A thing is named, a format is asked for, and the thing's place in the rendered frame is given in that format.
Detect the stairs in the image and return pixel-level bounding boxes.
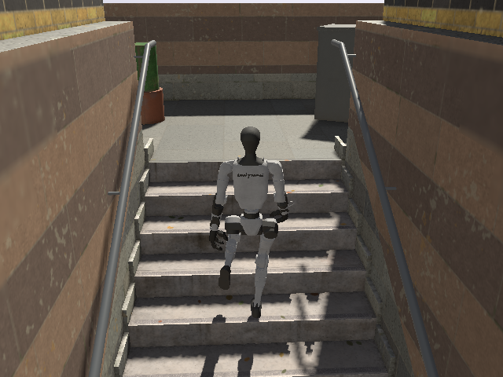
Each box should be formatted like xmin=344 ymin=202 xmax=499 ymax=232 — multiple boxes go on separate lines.
xmin=123 ymin=160 xmax=388 ymax=377

